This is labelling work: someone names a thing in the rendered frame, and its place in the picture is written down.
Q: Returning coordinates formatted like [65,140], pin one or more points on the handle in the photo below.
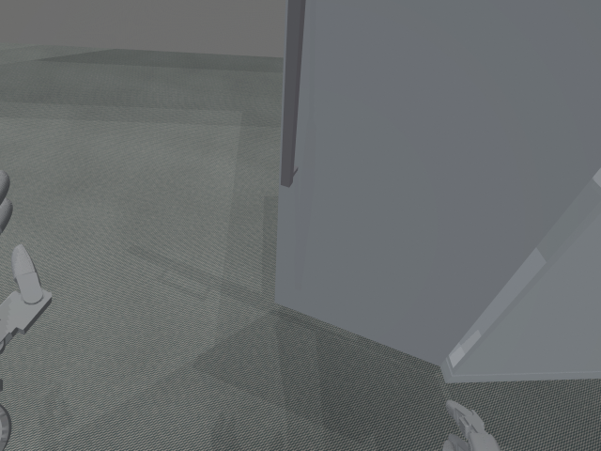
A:
[294,39]

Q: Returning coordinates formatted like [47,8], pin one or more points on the robot right hand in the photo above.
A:
[473,429]

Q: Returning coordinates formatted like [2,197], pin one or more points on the fridge door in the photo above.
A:
[438,141]

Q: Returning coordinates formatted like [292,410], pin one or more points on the robot left hand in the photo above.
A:
[20,310]

